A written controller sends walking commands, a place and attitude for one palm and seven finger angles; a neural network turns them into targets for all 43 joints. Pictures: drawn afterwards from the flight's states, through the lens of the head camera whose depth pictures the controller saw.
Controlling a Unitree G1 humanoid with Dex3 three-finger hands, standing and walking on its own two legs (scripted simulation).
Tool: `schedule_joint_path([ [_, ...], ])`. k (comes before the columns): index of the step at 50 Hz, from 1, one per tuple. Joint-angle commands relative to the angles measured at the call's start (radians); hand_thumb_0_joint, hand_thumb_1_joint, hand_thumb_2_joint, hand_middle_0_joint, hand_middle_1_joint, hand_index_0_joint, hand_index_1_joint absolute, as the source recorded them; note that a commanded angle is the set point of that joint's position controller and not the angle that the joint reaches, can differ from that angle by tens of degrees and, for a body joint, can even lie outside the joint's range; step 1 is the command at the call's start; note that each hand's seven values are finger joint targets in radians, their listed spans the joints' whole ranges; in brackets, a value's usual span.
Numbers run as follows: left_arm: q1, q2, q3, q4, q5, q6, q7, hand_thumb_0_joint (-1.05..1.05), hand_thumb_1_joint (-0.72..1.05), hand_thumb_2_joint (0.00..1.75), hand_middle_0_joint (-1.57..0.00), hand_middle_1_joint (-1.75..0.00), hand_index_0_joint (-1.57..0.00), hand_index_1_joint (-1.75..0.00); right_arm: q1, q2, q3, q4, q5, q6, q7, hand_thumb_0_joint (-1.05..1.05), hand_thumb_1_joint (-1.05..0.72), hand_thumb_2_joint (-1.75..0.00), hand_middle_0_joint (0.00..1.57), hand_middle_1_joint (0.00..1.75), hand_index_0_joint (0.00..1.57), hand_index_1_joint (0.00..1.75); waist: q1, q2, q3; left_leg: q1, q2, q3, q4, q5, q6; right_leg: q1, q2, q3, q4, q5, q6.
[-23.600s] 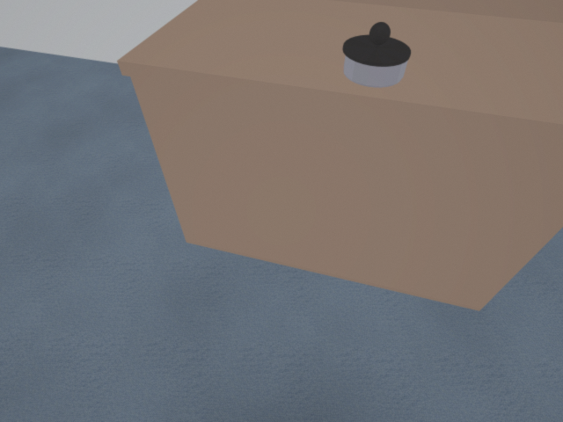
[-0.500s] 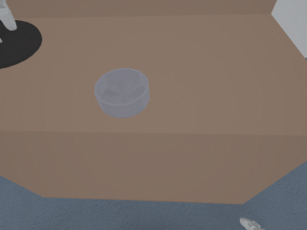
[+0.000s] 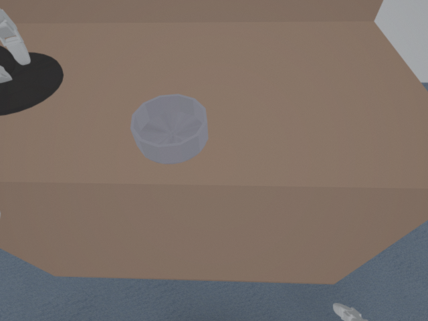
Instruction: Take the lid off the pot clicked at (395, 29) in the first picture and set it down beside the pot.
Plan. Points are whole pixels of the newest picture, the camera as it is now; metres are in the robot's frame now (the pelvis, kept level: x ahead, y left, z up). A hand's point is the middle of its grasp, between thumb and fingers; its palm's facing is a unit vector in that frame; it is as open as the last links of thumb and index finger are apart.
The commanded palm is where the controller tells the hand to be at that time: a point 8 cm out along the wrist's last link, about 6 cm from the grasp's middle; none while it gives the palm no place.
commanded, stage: lower the lid onto the table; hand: left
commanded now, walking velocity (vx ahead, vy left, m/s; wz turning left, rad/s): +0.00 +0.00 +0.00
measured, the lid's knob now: out of the picture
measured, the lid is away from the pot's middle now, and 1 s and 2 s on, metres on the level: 0.25 0.25 0.25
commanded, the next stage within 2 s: open the fingers wide in 1.84 s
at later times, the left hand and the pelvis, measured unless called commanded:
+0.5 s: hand (19, 73) +0.45 +0.31 +0.24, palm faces -0.25 -0.14 -0.96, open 7.1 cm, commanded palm +0.44 +0.32 +0.31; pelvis +0.00 +0.00 +0.00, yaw -1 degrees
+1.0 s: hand (20, 99) +0.44 +0.33 +0.20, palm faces -0.33 -0.16 -0.93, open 7.1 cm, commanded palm +0.45 +0.33 +0.28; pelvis +0.01 +0.00 +0.00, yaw +0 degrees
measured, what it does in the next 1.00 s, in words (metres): stands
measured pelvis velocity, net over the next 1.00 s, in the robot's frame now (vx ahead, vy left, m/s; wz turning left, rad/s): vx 0.01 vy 0.00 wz -0.01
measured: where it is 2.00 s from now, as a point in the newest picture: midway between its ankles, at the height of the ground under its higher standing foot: outside the picture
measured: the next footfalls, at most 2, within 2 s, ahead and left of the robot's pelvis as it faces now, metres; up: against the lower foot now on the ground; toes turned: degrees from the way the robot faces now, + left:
none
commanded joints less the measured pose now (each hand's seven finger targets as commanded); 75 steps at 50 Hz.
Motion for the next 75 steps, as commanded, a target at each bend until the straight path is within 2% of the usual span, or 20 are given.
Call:
schedule_joint_path([
  [1,-0.608,0.367,0.132,-0.274,0.034,-0.019,0.083,0.00,0.55,1.12,-0.88,-0.95,-0.97,-0.99,-0.005,-0.147,-0.056,-0.108,-0.008,-0.043,-0.007,0.00,-0.90,-0.90,0.20,0.30,0.20,0.30,-0.007,0.099,-0.466,0.398,-0.021,-0.054,-0.005,0.195,0.036,-0.051,0.079,-0.001,-0.042,0.195,-0.058],
  [3,-0.593,0.302,0.087,-0.210,0.022,-0.021,0.076,0.00,0.55,1.12,-0.88,-0.95,-0.97,-0.99,-0.010,-0.145,-0.055,-0.099,-0.006,-0.041,-0.011,0.00,-0.90,-0.90,0.20,0.30,0.20,0.30,-0.019,0.076,-0.416,0.373,-0.024,-0.050,-0.007,0.153,0.039,-0.070,0.077,-0.007,-0.044,0.184,-0.055],
  [6,-0.627,0.354,0.119,-0.284,0.024,-0.038,0.087,0.00,0.55,1.12,-0.88,-0.95,-0.97,-0.99,0.000,-0.150,-0.058,-0.103,-0.008,-0.042,-0.008,0.00,-0.90,-0.90,0.20,0.30,0.20,0.30,-0.011,0.106,-0.481,0.399,-0.022,-0.050,-0.007,0.198,0.036,-0.044,0.077,-0.001,-0.039,0.210,-0.056],
  [12,-0.565,0.269,0.085,-0.231,0.010,-0.037,0.087,0.00,0.55,1.12,-0.88,-0.95,-0.97,-0.99,0.002,-0.150,-0.064,-0.092,-0.011,-0.047,-0.006,0.00,-0.90,-0.90,0.20,0.30,0.20,0.30,-0.024,0.097,-0.425,0.411,-0.021,-0.063,0.002,0.198,0.038,-0.098,0.082,-0.007,-0.045,0.189,-0.059],
  [21,-0.524,0.397,0.188,-0.244,0.016,-0.067,0.102,0.00,0.55,1.12,-0.88,-0.95,-0.97,-0.99,0.004,-0.158,-0.066,-0.108,-0.014,-0.026,0.001,0.00,-0.90,-0.90,0.20,0.30,0.20,0.30,-0.003,0.074,-0.481,0.363,-0.024,-0.045,0.010,0.254,0.037,-0.020,0.076,0.007,-0.023,0.267,-0.055],
  [25,-0.470,0.319,0.135,-0.204,-0.007,-0.066,0.099,0.00,0.55,1.12,-0.88,-0.95,-0.97,-0.99,0.006,-0.161,-0.071,-0.111,-0.010,-0.020,0.000,0.00,-0.90,-0.90,0.20,0.30,0.20,0.30,-0.020,0.102,-0.453,0.377,-0.020,-0.042,0.023,0.277,0.038,-0.063,0.074,0.001,-0.030,0.256,-0.057],
  [30,-0.451,0.313,0.129,-0.175,-0.012,-0.073,0.103,0.00,0.55,1.12,-0.88,-0.95,-0.97,-0.99,0.005,-0.162,-0.070,-0.106,-0.008,-0.014,-0.005,0.00,-0.90,-0.90,0.20,0.30,0.20,0.30,-0.027,0.083,-0.428,0.359,-0.021,-0.037,0.019,0.212,0.040,-0.073,0.074,0.001,-0.036,0.226,-0.056],
  [36,-0.463,0.417,0.215,-0.254,-0.001,-0.097,0.117,0.00,0.55,1.12,-0.88,-0.95,-0.97,-0.99,0.005,-0.158,-0.071,-0.111,-0.014,-0.014,-0.005,0.00,-0.90,-0.90,0.20,0.30,0.20,0.30,-0.012,0.082,-0.500,0.366,-0.026,-0.031,0.034,0.266,0.046,-0.015,0.074,0.017,-0.022,0.293,-0.049],
  [40,-0.379,0.336,0.151,-0.121,-0.021,-0.095,0.108,0.00,0.55,1.12,-0.88,-0.95,-0.97,-0.99,0.009,-0.167,-0.070,-0.097,-0.009,-0.007,-0.010,0.00,-0.90,-0.90,0.20,0.30,0.20,0.30,-0.029,0.073,-0.400,0.323,-0.023,-0.023,0.032,0.210,0.044,-0.067,0.073,0.004,-0.034,0.256,-0.052],
  [41,-0.462,0.374,0.175,-0.226,-0.014,-0.105,0.115,0.00,0.55,1.12,-0.88,-0.95,-0.97,-0.99,0.006,-0.161,-0.071,-0.100,-0.009,-0.006,-0.006,0.00,-0.90,-0.90,0.20,0.30,0.20,0.30,-0.023,0.095,-0.455,0.353,-0.020,-0.028,0.025,0.214,0.042,-0.047,0.075,0.009,-0.029,0.255,-0.048],
  [45,-0.396,0.315,0.130,-0.115,-0.026,-0.109,0.113,0.00,0.55,1.12,-0.88,-0.95,-0.97,-0.99,0.016,-0.166,-0.070,-0.087,-0.008,-0.012,-0.016,0.00,-0.90,-0.90,0.20,0.30,0.20,0.30,-0.035,0.086,-0.400,0.342,-0.019,-0.029,0.034,0.197,0.046,-0.089,0.076,0.000,-0.035,0.233,-0.054],
  [47,-0.474,0.376,0.171,-0.170,-0.013,-0.124,0.124,0.00,0.55,1.12,-0.88,-0.95,-0.97,-0.99,0.014,-0.164,-0.069,-0.085,-0.010,-0.012,-0.017,0.00,-0.90,-0.90,0.20,0.30,0.20,0.30,-0.033,0.083,-0.448,0.348,-0.024,-0.026,0.035,0.180,0.049,-0.060,0.077,0.010,-0.029,0.242,-0.048],
  [51,-0.501,0.344,0.148,-0.244,-0.027,-0.141,0.133,0.00,0.55,1.12,-0.88,-0.95,-0.97,-0.99,0.027,-0.160,-0.072,-0.082,-0.012,-0.030,-0.020,0.00,-0.90,-0.90,0.20,0.30,0.20,0.30,-0.035,0.144,-0.483,0.421,-0.013,-0.049,0.039,0.235,0.042,-0.101,0.083,0.004,-0.030,0.222,-0.049],
  [55,-0.387,0.330,0.149,-0.111,-0.029,-0.141,0.131,0.00,0.55,1.12,-0.88,-0.95,-0.97,-0.99,0.033,-0.172,-0.072,-0.072,-0.013,-0.023,-0.020,0.00,-0.90,-0.90,0.20,0.30,0.20,0.30,-0.035,0.105,-0.431,0.358,-0.017,-0.038,0.046,0.228,0.041,-0.106,0.078,-0.002,-0.021,0.237,-0.057],
  [56,-0.474,0.375,0.179,-0.230,-0.026,-0.153,0.139,0.00,0.55,1.12,-0.88,-0.95,-0.97,-0.99,0.028,-0.166,-0.073,-0.083,-0.014,-0.023,-0.014,0.00,-0.90,-0.90,0.20,0.30,0.20,0.30,-0.026,0.122,-0.494,0.390,-0.015,-0.052,0.038,0.242,0.038,-0.084,0.080,0.004,-0.017,0.237,-0.051],
  [60,-0.343,0.298,0.140,-0.071,-0.031,-0.142,0.135,0.00,0.55,1.12,-0.88,-0.95,-0.97,-0.99,0.044,-0.169,-0.076,-0.071,-0.015,-0.019,-0.016,0.00,-0.90,-0.90,0.20,0.30,0.20,0.30,-0.039,0.072,-0.410,0.359,-0.011,-0.048,0.049,0.228,0.039,-0.139,0.081,-0.007,-0.022,0.214,-0.055],
  [66,-0.443,0.355,0.171,-0.139,-0.015,-0.166,0.155,0.00,0.55,1.12,-0.88,-0.95,-0.97,-0.99,0.050,-0.166,-0.074,-0.073,-0.021,-0.018,-0.018,0.00,-0.90,-0.90,0.20,0.30,0.20,0.30,-0.034,0.105,-0.476,0.377,-0.013,-0.061,0.043,0.209,0.035,-0.128,0.086,0.000,-0.014,0.198,-0.055],
  [68,-0.453,0.287,0.117,-0.083,-0.021,-0.166,0.150,0.00,0.55,1.12,-0.88,-0.95,-0.97,-0.99,0.049,-0.163,-0.075,-0.065,-0.018,-0.018,-0.022,0.00,-0.90,-0.90,0.20,0.30,0.20,0.30,-0.046,0.084,-0.438,0.356,-0.014,-0.058,0.035,0.146,0.037,-0.150,0.084,-0.003,-0.017,0.176,-0.053],
  [71,-0.468,0.343,0.154,-0.106,-0.011,-0.178,0.161,0.00,0.55,1.12,-0.88,-0.95,-0.97,-0.99,0.063,-0.168,-0.076,-0.065,-0.022,-0.020,-0.025,0.00,-0.90,-0.90,0.20,0.30,0.20,0.30,-0.038,0.087,-0.487,0.366,-0.012,-0.055,0.042,0.162,0.036,-0.131,0.084,0.004,-0.011,0.186,-0.053],
  [75,-0.433,0.303,0.123,-0.050,-0.021,-0.185,0.159,0.00,0.55,1.12,-0.88,-0.95,-0.97,-0.99,0.066,-0.172,-0.076,-0.061,-0.017,-0.026,-0.031,0.00,-0.90,-0.90,0.20,0.30,0.20,0.30,-0.044,0.096,-0.453,0.364,-0.005,-0.054,0.047,0.185,0.035,-0.161,0.083,-0.002,-0.008,0.187,-0.057],
])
